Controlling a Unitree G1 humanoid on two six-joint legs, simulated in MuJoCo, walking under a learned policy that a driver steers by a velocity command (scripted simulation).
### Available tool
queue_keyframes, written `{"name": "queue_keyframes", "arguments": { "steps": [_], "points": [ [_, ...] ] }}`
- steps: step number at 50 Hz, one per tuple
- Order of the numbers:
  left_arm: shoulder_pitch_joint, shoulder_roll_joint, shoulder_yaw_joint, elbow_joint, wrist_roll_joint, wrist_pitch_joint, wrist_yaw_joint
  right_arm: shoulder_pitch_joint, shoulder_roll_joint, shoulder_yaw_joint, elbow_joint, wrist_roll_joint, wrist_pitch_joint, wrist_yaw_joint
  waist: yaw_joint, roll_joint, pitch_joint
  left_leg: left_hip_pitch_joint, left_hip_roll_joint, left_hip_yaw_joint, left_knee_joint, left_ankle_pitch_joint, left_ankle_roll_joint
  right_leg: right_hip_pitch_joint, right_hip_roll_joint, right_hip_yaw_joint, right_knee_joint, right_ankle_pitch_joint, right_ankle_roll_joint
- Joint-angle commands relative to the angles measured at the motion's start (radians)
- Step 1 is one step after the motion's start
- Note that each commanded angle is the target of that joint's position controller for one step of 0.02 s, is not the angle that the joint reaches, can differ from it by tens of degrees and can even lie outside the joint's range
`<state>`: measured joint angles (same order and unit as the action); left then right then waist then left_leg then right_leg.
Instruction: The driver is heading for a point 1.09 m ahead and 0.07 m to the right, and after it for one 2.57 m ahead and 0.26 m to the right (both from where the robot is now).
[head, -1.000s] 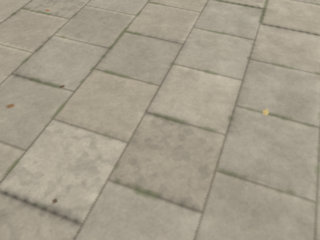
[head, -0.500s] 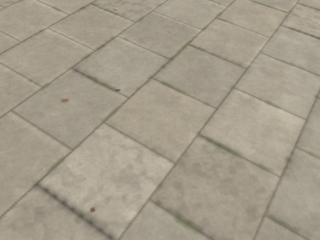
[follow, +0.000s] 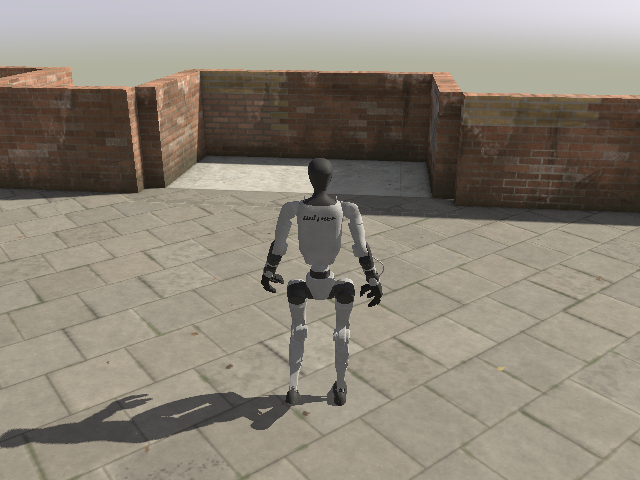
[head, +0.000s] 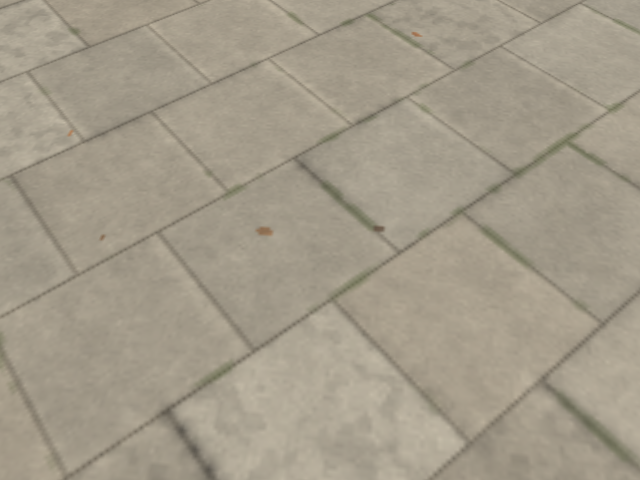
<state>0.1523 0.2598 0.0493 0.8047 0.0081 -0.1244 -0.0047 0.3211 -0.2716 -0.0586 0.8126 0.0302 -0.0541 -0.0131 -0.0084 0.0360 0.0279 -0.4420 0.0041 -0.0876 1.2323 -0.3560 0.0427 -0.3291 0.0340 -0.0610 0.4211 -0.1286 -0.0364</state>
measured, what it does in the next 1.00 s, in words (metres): walks ahead: left foot, then right foot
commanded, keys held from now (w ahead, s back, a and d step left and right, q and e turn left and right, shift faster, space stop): w+q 0.22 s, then w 0.14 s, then w+e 0.64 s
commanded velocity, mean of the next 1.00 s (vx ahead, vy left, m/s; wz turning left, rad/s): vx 0.50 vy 0.00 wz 0.02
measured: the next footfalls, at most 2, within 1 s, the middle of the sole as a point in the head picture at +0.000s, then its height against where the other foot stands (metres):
left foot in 0.38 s outside the picture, level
right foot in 0.94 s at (331, 384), level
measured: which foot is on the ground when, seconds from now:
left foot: up 0.00-0.36, down 0.38-0.96, up 0.98-1.00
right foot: down 0.00-0.40, up 0.42-0.92, down 0.94-1.00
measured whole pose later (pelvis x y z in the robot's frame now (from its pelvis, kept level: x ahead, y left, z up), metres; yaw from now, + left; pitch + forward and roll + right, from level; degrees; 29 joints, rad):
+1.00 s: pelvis +0.54 +0.08 -0.02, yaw -4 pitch +2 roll +1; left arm 0.11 0.27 0.07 0.72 -0.02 -0.06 -0.05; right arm 0.30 -0.27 -0.06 0.83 0.01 -0.07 -0.02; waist -0.01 -0.01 0.05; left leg -0.15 0.05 0.09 1.05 -0.51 -0.01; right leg -0.52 0.05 -0.06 0.67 -0.19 -0.12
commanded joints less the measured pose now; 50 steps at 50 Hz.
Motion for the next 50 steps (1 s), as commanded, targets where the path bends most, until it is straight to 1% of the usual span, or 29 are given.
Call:
{"name": "queue_keyframes", "arguments": {
  "steps": [1, 3, 5, 10, 14, 16, 17, 18, 19, 20, 21, 22, 23, 24, 25, 26, 28, 31, 36, 39, 41, 42, 44, 45, 46, 47, 48, 49, 50],
  "points": [
    [0.029, 0.082, 0.023, -0.021, 0.001, -0.013, -0.005, 0.03, -0.033, -0.014, -0.083, 0.004, 0.005, 0.005, 0.0, -0.112, -0.043, -0.18, 0.123, -0.027, -0.006, 0.057, -0.001, 0.16, -0.282, 0.261, -0.269, 0.007, -0.167],
    [0.04, 0.111, 0.034, -0.002, -0.007, -0.021, -0.007, -0.015, -0.024, -0.011, -0.118, -0.002, 0.015, 0.004, 0.0, -0.096, -0.013, -0.228, 0.14, -0.024, -0.067, 0.093, -0.007, 0.145, -0.297, 0.197, -0.3, 0.078, -0.186],
    [0.055, 0.138, 0.044, 0.009, -0.005, -0.019, -0.005, -0.058, -0.032, -0.01, -0.146, -0.01, 0.015, 0.006, 0.006, -0.08, -0.009, -0.277, 0.147, -0.029, -0.141, 0.172, -0.017, 0.174, -0.308, 0.141, -0.308, 0.13, -0.194],
    [0.086, 0.175, 0.049, 0.02, -0.009, 0.002, 0.001, -0.214, -0.027, -0.001, -0.201, -0.007, -0.002, 0.04, 0.061, -0.075, 0.013, -0.252, 0.125, 0.049, -0.419, 0.394, -0.011, 0.232, -0.276, -0.021, -0.282, 0.181, -0.147],
    [0.16, 0.204, 0.053, 0.052, -0.031, 0.024, -0.003, -0.317, -0.024, 0.005, -0.259, -0.004, 0.0, 0.059, 0.094, -0.079, 0.05, -0.228, 0.095, 0.094, -0.553, 0.305, 0.017, 0.319, -0.316, -0.036, -0.255, 0.149, -0.128],
    [0.167, 0.223, 0.057, 0.064, -0.04, 0.039, -0.003, -0.31, -0.046, -0.002, -0.273, -0.009, -0.002, 0.063, 0.068, -0.097, 0.047, -0.181, 0.059, 0.125, -0.599, 0.193, 0.048, 0.371, -0.339, -0.044, -0.193, 0.289, -0.119],
    [0.156, 0.235, 0.058, 0.066, -0.042, 0.045, -0.001, -0.263, -0.069, -0.014, -0.267, -0.013, -0.003, 0.062, 0.028, -0.113, 0.011, -0.091, 0.023, 0.152, -0.629, 0.161, 0.068, 0.38, -0.335, -0.066, -0.108, 0.464, -0.106],
    [0.142, 0.234, 0.054, 0.067, -0.041, 0.053, 0.002, -0.128, -0.105, -0.038, -0.23, -0.016, -0.004, 0.059, -0.055, -0.105, -0.066, 0.104, -0.028, 0.185, -0.695, 0.213, 0.094, 0.35, -0.303, -0.11, 0.065, 0.615, -0.082],
    [0.162, 0.193, 0.036, 0.065, -0.029, 0.052, 0.006, 0.044, -0.172, -0.072, -0.179, -0.016, -0.001, 0.046, -0.128, -0.073, -0.168, 0.402, -0.023, 0.139, -0.681, 0.261, 0.122, 0.187, -0.257, -0.133, 0.297, 0.566, -0.047],
    [0.234, 0.076, -0.007, 0.022, 0.003, 0.035, -0.006, 0.157, -0.303, -0.097, -0.166, -0.029, 0.001, 0.028, -0.106, 0.18, -0.307, 0.801, 0.281, -0.324, -0.697, 0.252, 0.261, -0.231, -0.132, -0.133, 0.723, -0.042, 0.021],
    [0.246, 0.087, -0.012, 0.045, -0.028, 0.003, -0.018, 0.19, -0.266, -0.08, -0.172, -0.027, -0.006, 0.03, -0.114, 0.194, -0.477, 0.867, 0.436, -0.695, -0.888, 0.189, 0.361, -0.375, -0.034, 0.087, 0.934, -0.471, 0.021],
    [0.139, 0.178, 0.018, 0.022, -0.074, -0.005, -0.022, 0.147, -0.198, -0.057, -0.165, -0.036, -0.017, 0.039, -0.128, 0.079, -0.34, 0.761, 0.398, -0.534, -0.901, 0.223, 0.291, -0.457, -0.085, 0.147, 0.985, -0.408, 0.005],
    [0.084, 0.159, 0.015, 0.0, -0.076, -0.003, -0.02, 0.079, -0.166, -0.048, -0.161, -0.033, -0.022, 0.04, -0.094, 0.069, -0.218, 0.606, 0.357, -0.36, -0.903, 0.287, 0.248, -0.462, -0.127, 0.135, 0.933, -0.32, -0.003],
    [0.071, 0.146, 0.015, 0.007, -0.054, 0.007, -0.013, 0.0, -0.123, -0.035, -0.162, -0.028, -0.026, 0.043, -0.051, 0.023, -0.149, 0.468, 0.308, -0.242, -0.928, 0.332, 0.213, -0.416, -0.168, 0.132, 0.862, -0.244, 0.003],
    [0.095, 0.144, 0.023, 0.019, -0.043, 0.024, -0.01, -0.052, -0.086, -0.026, -0.166, -0.029, -0.034, 0.045, -0.013, 0.046, -0.11, 0.371, 0.268, -0.15, -0.969, 0.343, 0.187, -0.354, -0.193, 0.145, 0.809, -0.183, 0.008],
    [0.131, 0.126, 0.023, 0.032, -0.043, 0.043, -0.01, -0.075, -0.077, -0.025, -0.161, -0.034, -0.044, 0.045, 0.012, 0.063, -0.099, 0.309, 0.252, -0.103, -1.01, 0.339, 0.177, -0.294, -0.198, 0.149, 0.794, -0.134, 0.015],
    [0.154, 0.095, 0.023, 0.043, -0.044, 0.067, -0.006, -0.082, -0.079, -0.03, -0.139, -0.042, -0.066, 0.041, 0.034, 0.041, -0.073, 0.273, 0.242, -0.017, -1.058, 0.42, 0.178, -0.289, -0.184, 0.158, 0.77, -0.07, 0.028],
    [0.094, 0.077, 0.026, 0.023, -0.04, 0.074, 0.0, -0.049, -0.081, -0.035, -0.102, -0.053, -0.073, 0.022, 0.022, 0.024, -0.021, 0.305, 0.231, 0.085, -1.084, 0.478, 0.16, -0.384, -0.16, 0.196, 0.66, 0.054, 0.039],
    [-0.039, 0.042, 0.014, -0.025, -0.026, 0.064, -0.026, -0.025, -0.109, -0.041, -0.066, -0.044, -0.067, 0.0, -0.024, 0.015, 0.036, 0.366, 0.23, 0.202, -1.115, 0.447, 0.123, -0.393, -0.133, 0.128, 0.37, 0.253, 0.027],
    [-0.124, 0.028, 0.004, -0.072, -0.024, 0.062, -0.045, 0.027, -0.124, -0.048, -0.031, -0.034, -0.053, -0.007, -0.06, 0.0, 0.075, 0.468, 0.266, 0.235, -1.089, 0.488, 0.118, -0.442, -0.131, 0.085, 0.28, 0.222, 0.003],
    [-0.162, 0.03, 0.002, -0.106, -0.026, 0.061, -0.059, 0.041, -0.134, -0.052, -0.016, -0.026, -0.037, -0.01, -0.067, 0.004, 0.084, 0.54, 0.287, 0.252, -1.044, 0.559, 0.112, -0.466, -0.123, 0.049, 0.248, 0.147, -0.017],
    [-0.169, 0.033, 0.004, -0.12, -0.028, 0.06, -0.066, 0.036, -0.141, -0.054, -0.014, -0.023, -0.028, -0.012, -0.06, 0.01, 0.079, 0.561, 0.293, 0.265, -1.012, 0.635, 0.103, -0.452, -0.112, 0.027, 0.235, 0.101, -0.031],
    [-0.131, 0.059, 0.017, -0.136, -0.032, 0.064, -0.073, 0.009, -0.171, -0.06, -0.021, -0.019, -0.014, -0.02, -0.02, 0.047, 0.023, 0.574, 0.287, 0.295, -0.894, 0.97, 0.08, -0.328, -0.049, -0.043, 0.231, 0.002, -0.069],
    [-0.066, 0.084, 0.03, -0.131, -0.035, 0.067, -0.072, -0.003, -0.187, -0.063, -0.025, -0.017, -0.006, -0.024, 0.02, 0.071, -0.027, 0.571, 0.281, 0.304, -0.79, 1.131, 0.068, -0.229, -0.008, -0.071, 0.24, -0.049, -0.092],
    [0.059, 0.128, 0.054, -0.108, -0.038, 0.069, -0.067, -0.023, -0.201, -0.064, -0.029, -0.014, 0.001, -0.027, 0.093, 0.071, -0.097, 0.527, 0.26, 0.316, -0.617, 1.187, 0.048, -0.055, 0.032, -0.08, 0.205, -0.045, -0.124],
    [0.218, 0.195, 0.088, -0.074, -0.035, 0.073, -0.049, -0.034, -0.199, -0.059, -0.038, -0.011, -0.003, -0.029, 0.179, 0.029, -0.181, 0.369, 0.213, 0.324, -0.364, 1.025, 0.008, 0.223, 0.034, -0.012, 0.131, 0.018, -0.167],
    [0.28, 0.306, 0.114, -0.064, -0.032, 0.078, -0.028, 0.049, -0.069, -0.022, -0.077, -0.047, -0.023, -0.017, 0.113, -0.233, -0.27, -0.052, 0.071, 0.295, 0.022, 0.18, -0.056, 0.59, -0.227, 0.436, 0.123, 0.023, -0.306],
    [0.28, 0.299, 0.101, -0.091, -0.027, 0.063, -0.033, 0.046, -0.049, 0.0, -0.104, -0.029, -0.07, 0.001, 0.095, -0.235, -0.438, -0.273, -0.074, 0.042, 0.228, -0.255, -0.061, 0.762, -0.378, 0.924, -0.067, -0.119, -0.446],
    [0.273, 0.223, 0.082, -0.089, -0.02, 0.056, -0.035, -0.089, -0.122, -0.019, -0.132, 0.009, -0.097, 0.014, 0.145, -0.137, -0.346, -0.374, -0.01, -0.038, 0.237, -0.173, -0.033, 0.714, -0.349, 0.809, -0.119, -0.109, -0.371]
  ]
}}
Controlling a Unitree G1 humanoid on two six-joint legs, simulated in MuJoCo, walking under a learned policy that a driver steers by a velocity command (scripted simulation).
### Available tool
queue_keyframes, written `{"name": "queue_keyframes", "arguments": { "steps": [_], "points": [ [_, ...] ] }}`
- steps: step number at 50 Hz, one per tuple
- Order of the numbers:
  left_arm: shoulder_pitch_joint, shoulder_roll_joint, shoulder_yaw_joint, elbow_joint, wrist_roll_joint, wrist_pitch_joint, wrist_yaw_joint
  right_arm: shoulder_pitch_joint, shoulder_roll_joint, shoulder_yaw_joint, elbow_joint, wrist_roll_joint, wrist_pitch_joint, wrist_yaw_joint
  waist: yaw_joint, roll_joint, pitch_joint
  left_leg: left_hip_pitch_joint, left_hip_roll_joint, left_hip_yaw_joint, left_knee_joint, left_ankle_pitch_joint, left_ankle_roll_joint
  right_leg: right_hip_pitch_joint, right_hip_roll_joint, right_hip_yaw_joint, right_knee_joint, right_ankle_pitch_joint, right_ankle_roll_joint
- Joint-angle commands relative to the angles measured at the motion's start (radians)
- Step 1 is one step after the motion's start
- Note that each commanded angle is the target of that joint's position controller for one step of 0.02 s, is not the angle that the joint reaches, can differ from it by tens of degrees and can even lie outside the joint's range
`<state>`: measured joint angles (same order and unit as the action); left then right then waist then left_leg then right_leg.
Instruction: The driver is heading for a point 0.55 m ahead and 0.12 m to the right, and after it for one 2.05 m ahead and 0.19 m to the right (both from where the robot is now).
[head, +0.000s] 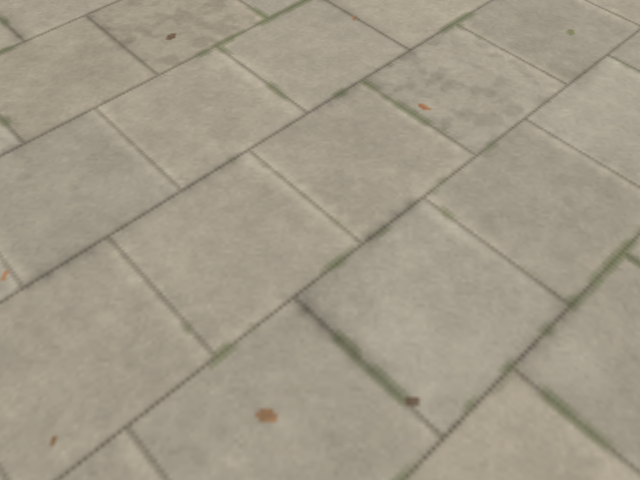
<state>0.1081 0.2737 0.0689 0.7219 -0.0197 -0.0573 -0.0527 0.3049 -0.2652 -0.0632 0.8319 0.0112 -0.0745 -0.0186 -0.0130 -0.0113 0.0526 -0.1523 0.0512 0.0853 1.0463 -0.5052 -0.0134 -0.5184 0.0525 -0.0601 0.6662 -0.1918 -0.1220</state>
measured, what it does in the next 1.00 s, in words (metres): walks ahead, turning right: left foot, then right foot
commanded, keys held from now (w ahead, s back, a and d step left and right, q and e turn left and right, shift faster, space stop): w+e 0.62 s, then e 0.08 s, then q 0.30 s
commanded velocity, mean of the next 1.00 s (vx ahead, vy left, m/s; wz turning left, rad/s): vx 0.40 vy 0.00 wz -0.42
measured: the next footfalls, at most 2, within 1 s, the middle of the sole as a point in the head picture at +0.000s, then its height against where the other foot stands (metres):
left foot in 0.42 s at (282, 479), level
right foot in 0.88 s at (443, 424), level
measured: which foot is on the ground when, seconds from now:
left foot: up 0.00-0.40, down 0.42-0.90, up 0.92-1.00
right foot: down 0.00-0.44, up 0.46-0.86, down 0.88-1.00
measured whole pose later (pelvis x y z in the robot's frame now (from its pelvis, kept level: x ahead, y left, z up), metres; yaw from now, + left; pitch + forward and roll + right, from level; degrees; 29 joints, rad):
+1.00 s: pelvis +0.47 -0.07 +0.02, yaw -24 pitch +2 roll +1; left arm 0.06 0.22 0.03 0.63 0.02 -0.03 -0.01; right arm 0.26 -0.29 -0.04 0.86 0.03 -0.03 0.00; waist -0.05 0.02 0.05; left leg -0.38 0.03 -0.03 1.05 -0.61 -0.05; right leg -0.44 -0.02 -0.04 0.52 -0.12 -0.03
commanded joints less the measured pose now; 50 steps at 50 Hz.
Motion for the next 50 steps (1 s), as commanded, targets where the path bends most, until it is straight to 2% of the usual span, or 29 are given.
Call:
{"name": "queue_keyframes", "arguments": {
  "steps": [1, 2, 3, 4, 7, 12, 15, 18, 20, 21, 22, 23, 24, 25, 26, 27, 29, 31, 34, 38, 41, 43, 44, 45, 46, 47, 48, 49, 50],
  "points": [
    [0.256, 0.169, 0.051, -0.011, 0.0, -0.016, 0.013, -0.111, -0.128, -0.01, -0.168, 0.032, -0.087, 0.02, 0.113, -0.039, -0.243, -0.67, -0.013, -0.197, 0.336, 0.071, 0.042, 0.752, -0.329, 0.656, -0.364, 0.022, -0.242],
    [0.18, 0.137, 0.041, -0.028, -0.005, -0.017, 0.014, -0.115, -0.123, -0.013, -0.157, 0.008, -0.087, 0.011, 0.06, 0.034, -0.165, -0.615, 0.028, -0.185, 0.247, 0.126, 0.037, 0.592, -0.281, 0.543, -0.368, 0.117, -0.206],
    [0.13, 0.105, 0.031, -0.046, 0.002, -0.017, 0.017, -0.101, -0.136, -0.023, -0.153, -0.011, -0.076, 0.006, 0.023, 0.025, -0.131, -0.542, 0.055, -0.182, 0.182, 0.164, 0.028, 0.477, -0.248, 0.469, -0.388, 0.203, -0.191],
    [0.112, 0.099, 0.027, -0.062, 0.009, -0.017, 0.021, -0.082, -0.136, -0.027, -0.154, -0.018, -0.061, 0.006, -0.001, 0.004, -0.123, -0.488, 0.066, -0.182, 0.149, 0.186, 0.017, 0.407, -0.225, 0.44, -0.41, 0.241, -0.187],
    [0.13, 0.135, 0.037, -0.062, 0.006, -0.023, 0.037, -0.089, -0.098, -0.019, -0.169, -0.029, -0.032, 0.002, -0.013, -0.009, -0.099, -0.463, 0.06, -0.146, 0.02, 0.251, -0.029, 0.296, -0.188, 0.353, -0.434, 0.366, -0.186],
    [0.199, 0.154, 0.041, -0.046, -0.006, -0.005, 0.062, -0.281, -0.055, 0.003, -0.218, -0.022, -0.034, 0.01, 0.062, -0.071, -0.075, -0.412, -0.012, -0.124, -0.367, 0.536, -0.055, 0.255, -0.115, 0.291, -0.4, 0.249, -0.112],
    [0.241, 0.161, 0.042, -0.035, -0.01, 0.005, 0.065, -0.351, -0.078, -0.001, -0.24, -0.006, -0.047, 0.026, 0.092, -0.091, -0.073, -0.372, -0.047, -0.135, -0.484, 0.568, -0.049, 0.298, -0.146, 0.365, -0.361, 0.162, -0.1],
    [0.241, 0.157, 0.043, -0.036, -0.009, 0.012, 0.071, -0.332, -0.121, -0.019, -0.244, -0.001, -0.064, 0.039, 0.067, -0.113, -0.074, -0.327, -0.054, -0.164, -0.554, 0.478, -0.012, 0.377, -0.186, 0.469, -0.282, 0.119, -0.078],
    [0.204, 0.137, 0.038, -0.051, -0.005, 0.015, 0.071, -0.207, -0.146, -0.039, -0.215, -0.004, -0.074, 0.034, -0.007, -0.129, -0.109, -0.159, -0.058, -0.142, -0.615, 0.454, 0.032, 0.369, -0.154, 0.479, -0.18, 0.179, -0.044],
    [0.192, 0.088, 0.02, -0.067, 0.003, 0.011, 0.065, -0.086, -0.184, -0.053, -0.201, -0.021, -0.079, 0.027, -0.067, -0.085, -0.213, 0.058, 0.038, -0.216, -0.598, 0.441, 0.086, 0.298, -0.101, 0.424, 0.01, 0.165, -0.009],
    [0.284, 0.021, 0.0, -0.092, 0.001, 0.004, 0.066, 0.052, -0.267, -0.073, -0.187, -0.043, -0.075, 0.019, -0.065, 0.125, -0.37, 0.424, 0.264, -0.543, -0.615, 0.341, 0.21, 0.018, 0.029, 0.289, 0.35, -0.099, 0.061],
    [0.345, 0.052, -0.006, -0.103, -0.019, -0.002, 0.066, 0.096, -0.254, -0.074, -0.157, -0.025, -0.063, 0.029, -0.044, 0.368, -0.409, 0.518, 0.392, -0.904, -0.719, 0.084, 0.297, -0.224, 0.029, 0.243, 0.567, -0.411, 0.086],
    [0.295, 0.147, 0.017, -0.085, -0.025, 0.002, 0.065, 0.044, -0.162, -0.05, -0.178, -0.012, -0.057, 0.027, -0.063, 0.218, -0.268, 0.405, 0.36, -0.816, -0.75, -0.048, 0.259, -0.297, -0.035, 0.263, 0.661, -0.331, 0.095],
    [0.206, 0.165, 0.023, -0.099, -0.013, 0.009, 0.064, 0.0, -0.126, -0.038, -0.184, -0.012, -0.046, 0.022, -0.068, 0.13, -0.165, 0.278, 0.315, -0.651, -0.754, 0.017, 0.217, -0.297, -0.07, 0.22, 0.674, -0.247, 0.1],
    [0.164, 0.15, 0.024, -0.112, -0.002, 0.012, 0.061, -0.043, -0.108, -0.029, -0.18, -0.017, -0.039, 0.022, -0.047, 0.085, -0.094, 0.155, 0.268, -0.533, -0.78, 0.136, 0.201, -0.267, -0.099, 0.205, 0.633, -0.186, 0.103],
    [0.152, 0.137, 0.028, -0.119, 0.001, 0.016, 0.057, -0.069, -0.089, -0.021, -0.174, -0.021, -0.039, 0.02, -0.025, 0.098, -0.06, 0.079, 0.232, -0.446, -0.805, 0.222, 0.19, -0.235, -0.128, 0.204, 0.589, -0.146, 0.104],
    [0.172, 0.095, 0.023, -0.118, -0.009, 0.027, 0.049, -0.082, -0.087, -0.021, -0.159, -0.021, -0.045, 0.022, -0.002, 0.131, -0.046, 0.003, 0.196, -0.324, -0.851, 0.317, 0.186, -0.178, -0.15, 0.175, 0.55, -0.11, 0.108],
    [0.149, 0.076, 0.018, -0.13, -0.005, 0.035, 0.049, -0.074, -0.111, -0.029, -0.136, -0.019, -0.053, 0.023, 0.001, 0.112, -0.037, 0.0, 0.202, -0.248, -0.878, 0.409, 0.204, -0.203, -0.159, 0.169, 0.505, -0.065, 0.12],
    [0.102, 0.065, 0.015, -0.146, 0.007, 0.037, 0.049, -0.096, -0.147, -0.039, -0.114, -0.024, -0.044, 0.014, 0.009, 0.088, -0.028, 0.022, 0.2, -0.113, -0.846, 0.762, 0.205, -0.207, -0.152, 0.144, 0.353, 0.029, 0.147],
    [-0.01, 0.008, -0.008, -0.165, 0.014, 0.017, 0.025, -0.05, -0.161, -0.034, -0.067, -0.004, -0.017, 0.006, -0.037, 0.082, -0.058, 0.006, 0.153, -0.007, -0.8, 0.875, 0.18, -0.026, -0.099, 0.066, 0.055, 0.208, 0.132],
    [-0.036, 0.035, 0.002, -0.176, 0.019, 0.005, 0.013, -0.027, -0.189, -0.035, -0.037, 0.022, -0.006, 0.017, -0.027, 0.103, -0.075, 0.083, 0.181, -0.063, -0.732, 0.897, 0.174, 0.038, -0.071, 0.057, -0.075, 0.165, 0.095],
    [0.057, 0.078, 0.022, -0.142, 0.033, -0.005, 0.02, -0.053, -0.195, -0.034, -0.03, 0.035, 0.0, 0.018, 0.041, 0.102, -0.121, 0.1, 0.152, -0.079, -0.602, 0.935, 0.136, 0.198, -0.034, 0.036, -0.227, 0.243, 0.058],
    [0.128, 0.135, 0.039, -0.121, 0.045, -0.009, 0.032, -0.024, -0.165, -0.023, -0.022, 0.026, -0.004, 0.02, 0.067, 0.07, -0.175, 0.045, 0.098, -0.059, -0.479, 0.871, 0.094, 0.361, -0.066, 0.056, -0.258, 0.466, 0.028],
    [0.225, 0.217, 0.051, -0.119, 0.079, -0.006, 0.05, 0.0, -0.098, 0.006, -0.051, -0.016, -0.014, 0.024, 0.081, -0.071, -0.323, -0.175, 0.028, -0.029, -0.222, 0.465, 0.031, 0.674, -0.302, 0.257, -0.121, 1.018, -0.061],
    [0.21, 0.182, 0.03, -0.128, 0.082, 0.004, 0.055, 0.139, -0.03, 0.036, -0.023, -0.012, -0.009, 0.033, 0.041, -0.24, -0.495, -0.348, -0.048, -0.131, 0.034, -0.223, -0.024, 0.842, -0.528, 0.489, -0.117, 1.163, -0.239],
    [0.207, 0.146, 0.026, -0.131, 0.057, 0.019, 0.048, 0.106, -0.142, 0.004, -0.002, 0.017, 0.009, 0.032, 0.08, -0.15, -0.499, -0.366, -0.021, -0.21, 0.126, -0.245, -0.034, 0.758, -0.478, 0.444, -0.149, 0.987, -0.226],
    [0.153, 0.141, 0.024, -0.126, 0.036, 0.025, 0.047, 0.027, -0.165, -0.007, -0.032, 0.032, 0.025, 0.028, 0.069, -0.128, -0.378, -0.457, -0.004, -0.176, 0.159, -0.21, -0.038, 0.681, -0.432, 0.368, -0.192, 0.812, -0.191],
    [0.099, 0.115, 0.015, -0.118, 0.025, 0.026, 0.049, -0.003, -0.145, -0.007, -0.03, 0.022, 0.045, 0.015, 0.045, -0.074, -0.293, -0.475, 0.023, -0.16, 0.132, -0.15, -0.047, 0.57, -0.393, 0.318, -0.241, 0.628, -0.154],
    [0.045, 0.1, 0.011, -0.114, 0.025, 0.027, 0.05, -0.005, -0.141, -0.012, -0.029, 0.01, 0.071, 0.001, 0.017, -0.08, -0.223, -0.431, 0.038, -0.153, 0.099, -0.087, -0.063, 0.432, -0.366, 0.272, -0.3, 0.47, -0.132]
  ]
}}
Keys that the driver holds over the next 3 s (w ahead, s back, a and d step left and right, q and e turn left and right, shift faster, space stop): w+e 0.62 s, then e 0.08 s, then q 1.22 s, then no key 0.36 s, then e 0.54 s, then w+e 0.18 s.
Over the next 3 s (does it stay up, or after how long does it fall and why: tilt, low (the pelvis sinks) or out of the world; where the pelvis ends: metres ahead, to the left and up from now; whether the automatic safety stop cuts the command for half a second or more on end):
stays up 0.54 -0.10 0.04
